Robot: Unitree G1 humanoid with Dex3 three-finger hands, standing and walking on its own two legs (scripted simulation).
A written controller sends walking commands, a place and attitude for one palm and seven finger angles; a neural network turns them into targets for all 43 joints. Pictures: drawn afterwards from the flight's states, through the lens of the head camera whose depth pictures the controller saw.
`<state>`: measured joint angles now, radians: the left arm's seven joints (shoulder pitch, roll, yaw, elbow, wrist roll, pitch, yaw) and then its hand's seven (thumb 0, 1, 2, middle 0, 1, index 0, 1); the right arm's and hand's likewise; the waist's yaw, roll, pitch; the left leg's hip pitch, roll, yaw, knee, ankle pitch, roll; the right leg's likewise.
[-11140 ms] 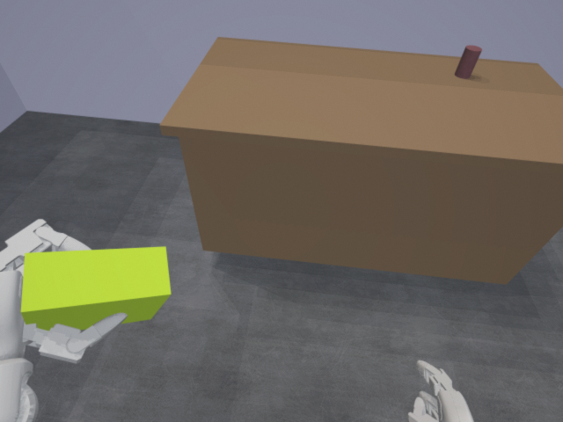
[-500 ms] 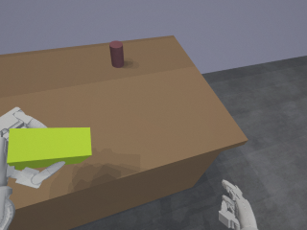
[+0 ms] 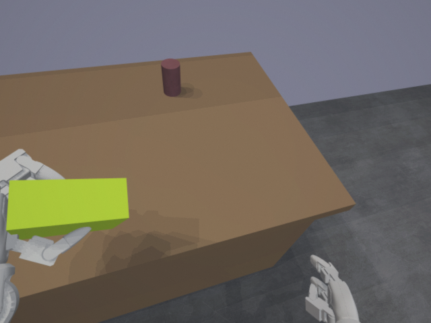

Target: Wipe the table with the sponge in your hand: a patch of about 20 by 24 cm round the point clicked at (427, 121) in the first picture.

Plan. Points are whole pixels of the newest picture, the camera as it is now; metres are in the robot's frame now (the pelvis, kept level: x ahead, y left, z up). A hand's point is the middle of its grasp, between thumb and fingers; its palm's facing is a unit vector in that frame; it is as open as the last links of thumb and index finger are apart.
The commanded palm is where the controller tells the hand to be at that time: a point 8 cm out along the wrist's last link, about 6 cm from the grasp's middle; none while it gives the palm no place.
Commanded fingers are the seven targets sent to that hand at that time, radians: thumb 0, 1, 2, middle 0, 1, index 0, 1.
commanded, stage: look again from close up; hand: left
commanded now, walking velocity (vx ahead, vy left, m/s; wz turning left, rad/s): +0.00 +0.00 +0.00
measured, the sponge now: (88, 208) +0.24 +0.21 +0.13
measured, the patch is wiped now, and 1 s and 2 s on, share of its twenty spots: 0.00 0.00 0.00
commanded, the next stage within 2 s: shuffle to correct the standing spot in 0.26 s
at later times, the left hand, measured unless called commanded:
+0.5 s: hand (57, 205) +0.22 +0.24 +0.15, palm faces +0.37 -0.85 -0.37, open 9.5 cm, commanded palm +0.17 +0.27 +0.17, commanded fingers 0.00 0.10 1.30 -1.20 -1.60 -1.20 -1.60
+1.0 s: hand (100, 213) +0.22 +0.18 +0.15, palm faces +0.31 -0.85 -0.44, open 9.5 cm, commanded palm +0.16 +0.22 +0.17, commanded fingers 0.00 0.10 1.30 -1.20 -1.60 -1.20 -1.60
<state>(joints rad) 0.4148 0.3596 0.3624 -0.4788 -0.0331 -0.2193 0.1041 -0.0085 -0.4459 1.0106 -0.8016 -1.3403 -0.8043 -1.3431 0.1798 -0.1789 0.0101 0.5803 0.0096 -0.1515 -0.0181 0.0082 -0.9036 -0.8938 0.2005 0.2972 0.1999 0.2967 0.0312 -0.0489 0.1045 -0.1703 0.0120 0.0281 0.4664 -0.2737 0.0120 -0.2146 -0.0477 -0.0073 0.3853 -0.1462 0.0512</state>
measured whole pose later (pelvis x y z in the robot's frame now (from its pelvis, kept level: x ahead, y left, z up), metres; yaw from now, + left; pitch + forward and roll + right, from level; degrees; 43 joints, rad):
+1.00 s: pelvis +0.00 -0.05 +0.00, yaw -1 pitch +1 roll -1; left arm 0.52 0.38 0.38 -0.54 -0.07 -0.17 0.11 -0.01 -0.45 1.01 -0.80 -1.34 -0.80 -1.35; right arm 0.20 -0.24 -0.03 0.58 0.02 -0.10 -0.03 0.01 -0.91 -0.89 0.20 0.30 0.20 0.30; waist -0.01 0.00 0.08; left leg -0.23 0.08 -0.01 0.52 -0.30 -0.02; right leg -0.29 0.04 -0.02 0.46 -0.17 -0.03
